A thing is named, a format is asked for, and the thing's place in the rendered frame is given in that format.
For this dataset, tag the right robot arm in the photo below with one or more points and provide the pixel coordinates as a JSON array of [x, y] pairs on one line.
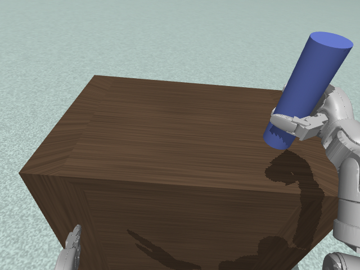
[[342, 144]]

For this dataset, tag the left robot hand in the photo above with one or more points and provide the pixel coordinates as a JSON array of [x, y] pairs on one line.
[[69, 257]]

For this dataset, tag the right robot hand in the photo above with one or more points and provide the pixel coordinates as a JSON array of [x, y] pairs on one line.
[[334, 105]]

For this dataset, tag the can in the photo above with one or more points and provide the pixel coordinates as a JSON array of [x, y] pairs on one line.
[[318, 63]]

